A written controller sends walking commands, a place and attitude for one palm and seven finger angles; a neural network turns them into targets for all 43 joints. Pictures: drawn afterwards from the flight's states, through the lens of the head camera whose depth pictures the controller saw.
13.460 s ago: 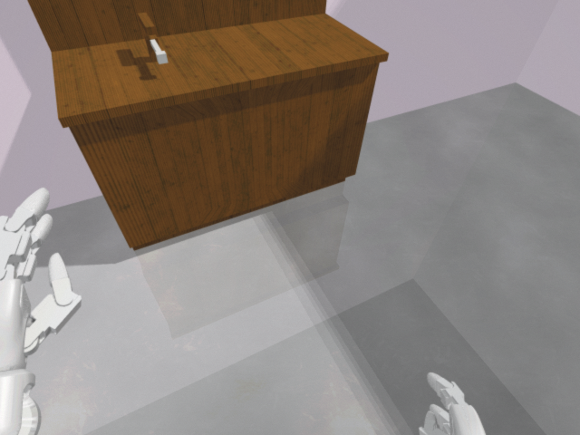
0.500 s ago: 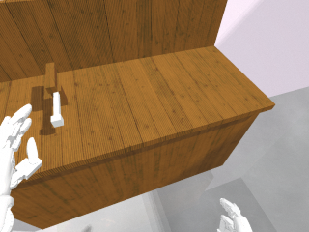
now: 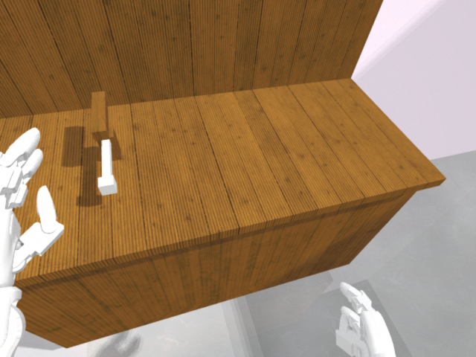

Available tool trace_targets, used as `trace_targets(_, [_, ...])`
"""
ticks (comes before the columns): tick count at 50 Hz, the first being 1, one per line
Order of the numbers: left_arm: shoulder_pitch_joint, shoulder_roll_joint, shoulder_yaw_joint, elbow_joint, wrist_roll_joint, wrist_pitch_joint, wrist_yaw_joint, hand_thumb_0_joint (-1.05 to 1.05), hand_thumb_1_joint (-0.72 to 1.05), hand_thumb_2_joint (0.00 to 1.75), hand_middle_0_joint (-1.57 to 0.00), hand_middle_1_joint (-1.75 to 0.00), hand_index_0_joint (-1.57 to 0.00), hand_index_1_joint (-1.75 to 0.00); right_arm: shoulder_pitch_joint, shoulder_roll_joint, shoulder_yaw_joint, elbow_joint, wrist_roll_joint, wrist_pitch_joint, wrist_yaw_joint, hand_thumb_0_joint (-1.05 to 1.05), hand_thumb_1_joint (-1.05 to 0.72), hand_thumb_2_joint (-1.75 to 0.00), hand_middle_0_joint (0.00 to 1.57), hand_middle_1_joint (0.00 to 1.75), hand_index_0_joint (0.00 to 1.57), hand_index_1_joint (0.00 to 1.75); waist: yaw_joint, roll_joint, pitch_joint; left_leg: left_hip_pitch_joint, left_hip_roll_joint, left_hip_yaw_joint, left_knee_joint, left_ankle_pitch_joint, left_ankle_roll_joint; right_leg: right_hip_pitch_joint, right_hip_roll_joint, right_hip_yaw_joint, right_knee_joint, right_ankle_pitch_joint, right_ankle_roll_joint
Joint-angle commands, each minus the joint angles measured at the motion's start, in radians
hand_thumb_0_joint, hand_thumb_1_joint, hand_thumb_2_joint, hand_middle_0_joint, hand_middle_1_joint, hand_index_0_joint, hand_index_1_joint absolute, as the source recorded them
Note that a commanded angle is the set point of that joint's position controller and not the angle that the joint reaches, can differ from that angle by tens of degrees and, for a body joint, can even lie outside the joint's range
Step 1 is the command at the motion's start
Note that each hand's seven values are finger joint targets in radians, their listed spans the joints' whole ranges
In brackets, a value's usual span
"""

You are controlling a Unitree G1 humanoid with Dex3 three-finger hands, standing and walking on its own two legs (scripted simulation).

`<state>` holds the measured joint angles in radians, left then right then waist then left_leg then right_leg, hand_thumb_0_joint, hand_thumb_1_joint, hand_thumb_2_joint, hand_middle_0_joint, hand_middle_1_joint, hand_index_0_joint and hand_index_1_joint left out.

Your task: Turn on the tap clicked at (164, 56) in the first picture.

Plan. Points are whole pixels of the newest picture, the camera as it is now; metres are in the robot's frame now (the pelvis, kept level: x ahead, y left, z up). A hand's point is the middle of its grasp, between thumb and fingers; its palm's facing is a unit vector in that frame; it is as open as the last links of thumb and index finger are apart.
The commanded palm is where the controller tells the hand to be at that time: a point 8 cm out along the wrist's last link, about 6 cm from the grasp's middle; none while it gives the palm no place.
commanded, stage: come to a stop and stand still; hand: left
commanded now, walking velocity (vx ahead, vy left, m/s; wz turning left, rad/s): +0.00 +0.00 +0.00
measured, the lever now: (107, 185) +0.39 +0.30 +0.00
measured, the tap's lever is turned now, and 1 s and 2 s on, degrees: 0 0 0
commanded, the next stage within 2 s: look again from close up in 0.22 s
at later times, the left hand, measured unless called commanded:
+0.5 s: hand (47, 233) +0.21 +0.25 +0.16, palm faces +0.40 -0.84 -0.36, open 7.4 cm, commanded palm +0.15 +0.28 +0.18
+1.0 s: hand (17, 198) +0.23 +0.28 +0.19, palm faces +0.51 -0.75 -0.41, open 7.4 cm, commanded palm +0.14 +0.27 +0.18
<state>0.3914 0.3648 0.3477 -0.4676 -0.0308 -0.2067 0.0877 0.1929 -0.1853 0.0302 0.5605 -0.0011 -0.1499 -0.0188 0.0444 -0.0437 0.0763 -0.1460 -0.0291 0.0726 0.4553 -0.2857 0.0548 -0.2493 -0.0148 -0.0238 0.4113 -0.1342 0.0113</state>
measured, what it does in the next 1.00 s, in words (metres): stands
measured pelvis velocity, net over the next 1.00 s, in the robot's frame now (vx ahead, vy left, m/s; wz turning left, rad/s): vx -0.01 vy -0.01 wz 0.02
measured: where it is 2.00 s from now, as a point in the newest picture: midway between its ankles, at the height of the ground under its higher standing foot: outside the picture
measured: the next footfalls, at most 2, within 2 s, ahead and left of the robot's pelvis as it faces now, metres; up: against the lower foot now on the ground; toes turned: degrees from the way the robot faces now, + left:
none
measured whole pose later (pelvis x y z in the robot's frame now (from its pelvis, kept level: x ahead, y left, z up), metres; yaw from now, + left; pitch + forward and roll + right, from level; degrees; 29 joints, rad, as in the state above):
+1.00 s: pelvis -0.01 -0.01 +0.00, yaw +1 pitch -1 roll +0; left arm 0.15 0.48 0.46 -0.29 -0.01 -0.25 0.08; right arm 0.20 -0.18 0.02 0.59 0.00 -0.15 -0.01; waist 0.07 -0.04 0.08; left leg -0.18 -0.03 0.05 0.48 -0.27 0.04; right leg -0.28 -0.02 -0.05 0.44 -0.14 -0.01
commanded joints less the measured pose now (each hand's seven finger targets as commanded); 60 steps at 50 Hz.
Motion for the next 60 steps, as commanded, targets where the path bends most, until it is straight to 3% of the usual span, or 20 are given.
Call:
trace_targets(1, [-0.098,0.154,0.097,-0.214,-0.007,-0.065,0.025,0.00,0.90,0.90,-0.20,-0.30,-0.20,-0.30,-0.058,-0.133,-0.059,-0.146,0.007,-0.040,-0.010,0.00,-0.90,-0.90,0.20,0.30,0.20,0.30,-0.011,0.120,-0.190,-0.044,0.105,-0.081,-0.101,0.324,-0.082,0.175,-0.029,0.027,0.023,0.218,-0.032])
trace_targets(11, [-0.134,0.132,0.065,-0.170,-0.002,-0.049,0.025,0.00,0.90,0.90,-0.20,-0.30,-0.20,-0.30,-0.074,-0.131,-0.055,-0.149,0.008,-0.013,-0.014,0.00,-0.90,-0.90,0.20,0.30,0.20,0.30,-0.012,0.085,-0.141,-0.112,0.104,-0.095,-0.147,0.169,-0.082,0.191,-0.027,0.025,-0.011,0.131,-0.029])
trace_targets(17, [-0.130,0.187,0.114,-0.243,0.004,-0.061,0.036,0.00,0.90,0.90,-0.20,-0.30,-0.20,-0.30,-0.092,-0.130,-0.054,-0.152,0.007,-0.016,-0.016,0.00,-0.90,-0.90,0.20,0.30,0.20,0.30,-0.008,0.154,-0.160,-0.122,0.098,-0.105,-0.158,0.167,-0.084,0.222,-0.020,0.015,0.004,0.135,-0.031])
trace_targets(18, [-0.109,0.153,0.089,-0.218,0.000,-0.061,0.035,0.00,0.90,0.90,-0.20,-0.30,-0.20,-0.30,-0.085,-0.126,-0.052,-0.152,0.005,-0.013,-0.016,0.00,-0.90,-0.90,0.20,0.30,0.20,0.30,-0.009,0.137,-0.157,-0.125,0.098,-0.105,-0.154,0.162,-0.082,0.221,-0.025,0.014,-0.005,0.123,-0.032])
trace_targets(22, [-0.068,0.172,0.118,-0.193,-0.002,-0.061,0.040,0.00,0.90,0.90,-0.20,-0.30,-0.20,-0.30,-0.080,-0.131,-0.059,-0.148,0.008,-0.015,-0.017,0.00,-0.90,-0.90,0.20,0.30,0.20,0.30,-0.010,0.100,-0.147,-0.129,0.089,-0.103,-0.147,0.131,-0.075,0.215,-0.031,0.026,-0.028,0.121,-0.035])
trace_targets(23, [-0.059,0.140,0.094,-0.166,-0.006,-0.060,0.037,0.00,0.90,0.90,-0.20,-0.30,-0.20,-0.30,-0.071,-0.130,-0.057,-0.145,0.006,-0.011,-0.018,0.00,-0.90,-0.90,0.20,0.30,0.20,0.30,-0.012,0.084,-0.144,-0.130,0.090,-0.106,-0.148,0.130,-0.078,0.210,-0.033,0.025,-0.031,0.108,-0.035])
trace_targets(26, [-0.066,0.143,0.092,-0.154,-0.004,-0.061,0.039,0.00,0.90,0.90,-0.20,-0.30,-0.20,-0.30,-0.068,-0.137,-0.063,-0.139,0.008,-0.011,-0.020,0.00,-0.90,-0.90,0.20,0.30,0.20,0.30,-0.013,0.081,-0.137,-0.137,0.094,-0.108,-0.151,0.081,-0.065,0.201,-0.037,0.039,-0.045,0.080,-0.033])
trace_targets(33, [-0.101,0.136,0.072,-0.187,-0.002,-0.060,0.042,0.00,0.90,0.90,-0.20,-0.30,-0.20,-0.30,-0.074,-0.138,-0.064,-0.131,0.006,-0.017,-0.026,0.00,-0.90,-0.90,0.20,0.30,0.20,0.30,-0.017,0.083,-0.154,-0.113,0.084,-0.107,-0.134,0.099,-0.055,0.189,-0.044,0.054,-0.053,0.082,-0.037])
trace_targets(37, [-0.085,0.176,0.110,-0.206,0.000,-0.058,0.049,0.00,0.90,0.90,-0.20,-0.30,-0.20,-0.30,-0.083,-0.137,-0.066,-0.132,0.008,-0.021,-0.027,0.00,-0.90,-0.90,0.20,0.30,0.20,0.30,-0.013,0.091,-0.163,-0.103,0.082,-0.104,-0.122,0.133,-0.054,0.199,-0.045,0.056,-0.046,0.122,-0.038])
trace_targets(44, [-0.047,0.143,0.091,-0.190,-0.010,-0.051,0.048,0.00,0.90,0.90,-0.20,-0.30,-0.20,-0.30,-0.074,-0.138,-0.069,-0.134,0.007,-0.012,-0.027,0.00,-0.90,-0.90,0.20,0.30,0.20,0.30,-0.018,0.074,-0.168,-0.099,0.081,-0.106,-0.111,0.145,-0.056,0.195,-0.056,0.067,-0.051,0.130,-0.044])
trace_targets(45, [-1.140,0.958,0.664,-0.463,0.170,-0.155,0.043,0.00,0.90,0.90,-0.20,-0.30,-0.20,-0.30,0.062,-0.166,-0.042,-0.114,-0.055,-0.059,-0.019,0.00,-0.90,-0.90,0.20,0.30,0.20,0.30,-0.037,0.076,-0.035,-0.290,0.121,-0.089,-0.004,0.222,-0.012,0.131,-0.028,0.040,0.012,0.102,-0.006])
trace_targets(46, [-0.498,0.313,0.270,0.178,0.044,-0.122,-0.009,0.00,0.90,0.90,-0.20,-0.30,-0.20,-0.30,-0.032,-0.036,-0.019,-0.056,-0.003,-0.060,-0.016,0.00,-0.90,-0.90,0.20,0.30,0.20,0.30,-0.011,0.079,-0.232,-0.102,0.095,-0.118,-0.080,0.265,-0.019,0.082,-0.096,0.033,0.013,0.078,-0.068])
trace_targets(47, [-0.260,0.227,0.224,0.061,-0.011,-0.103,-0.002,0.00,0.90,0.90,-0.20,-0.30,-0.20,-0.30,-0.046,-0.088,-0.061,-0.108,0.024,-0.050,0.001,0.00,-0.90,-0.90,0.20,0.30,0.20,0.30,0.002,0.209,-0.256,0.035,0.086,-0.073,-0.092,0.434,-0.078,0.141,-0.029,0.024,0.083,0.212,-0.077])
trace_targets(48, [-0.235,0.163,0.138,0.063,-0.005,-0.096,-0.005,0.00,0.90,0.90,-0.20,-0.30,-0.20,-0.30,-0.011,-0.125,-0.072,-0.142,0.013,-0.061,0.002,0.00,-0.90,-0.90,0.20,0.30,0.20,0.30,0.004,0.224,-0.255,-0.016,0.113,-0.063,-0.047,0.416,-0.069,0.155,-0.049,0.062,0.077,0.188,-0.071])
trace_targets(50, [-0.133,0.114,0.067,-0.053,-0.021,-0.110,-0.015,0.00,0.90,0.90,-0.20,-0.30,-0.20,-0.30,-0.016,-0.132,-0.074,-0.139,0.020,-0.063,0.027,0.00,-0.90,-0.90,0.20,0.30,0.20,0.30,-0.001,0.236,-0.240,-0.040,0.109,-0.077,-0.045,0.381,-0.072,0.177,-0.064,0.076,0.060,0.223,-0.060])
trace_targets(52, [-0.016,0.056,0.006,-0.088,-0.026,-0.101,-0.011,0.00,0.90,0.90,-0.20,-0.30,-0.20,-0.30,-0.045,-0.125,-0.067,-0.148,0.032,-0.061,0.045,0.00,-0.90,-0.90,0.20,0.30,0.20,0.30,0.001,0.134,-0.217,-0.080,0.114,-0.077,-0.066,0.295,-0.054,0.199,-0.058,0.056,0.051,0.200,-0.045])
trace_targets(56, [-0.015,0.170,0.119,-0.078,-0.018,-0.086,0.015,0.00,0.90,0.90,-0.20,-0.30,-0.20,-0.30,-0.047,-0.141,-0.070,-0.154,0.021,-0.052,0.019,0.00,-0.90,-0.90,0.20,0.30,0.20,0.30,0.000,-0.126,-0.164,-0.135,0.100,-0.090,-0.082,0.079,-0.044,0.161,-0.058,0.083,-0.023,0.051,-0.030])
trace_targets(57, [-0.039,0.242,0.192,-0.096,-0.018,-0.086,0.027,0.00,0.90,0.90,-0.20,-0.30,-0.20,-0.30,-0.060,-0.144,-0.068,-0.149,0.023,-0.045,0.008,0.00,-0.90,-0.90,0.20,0.30,0.20,0.30,-0.002,-0.103,-0.157,-0.125,0.094,-0.090,-0.092,0.056,-0.042,0.139,-0.058,0.087,-0.032,0.019,-0.033])
trace_targets(58, [-0.057,0.211,0.180,-0.078,-0.023,-0.089,0.025,0.00,0.90,0.90,-0.20,-0.30,-0.20,-0.30,-0.064,-0.131,-0.060,-0.158,0.019,-0.042,-0.002,0.00,-0.90,-0.90,0.20,0.30,0.20,0.30,-0.007,-0.105,-0.142,-0.139,0.091,-0.095,-0.100,0.020,-0.037,0.127,-0.065,0.085,-0.044,-0.037,-0.032])
trace_targets(60, [-0.130,0.218,0.186,-0.110,-0.022,-0.100,0.023,0.00,0.90,0.90,-0.20,-0.30,-0.20,-0.30,-0.069,-0.129,-0.057,-0.160,0.016,-0.046,-0.016,0.00,-0.90,-0.90,0.20,0.30,0.20,0.30,-0.010,-0.011,-0.116,-0.147,0.083,-0.097,-0.110,-0.035,-0.028,0.096,-0.066,0.119,-0.067,-0.114,-0.036])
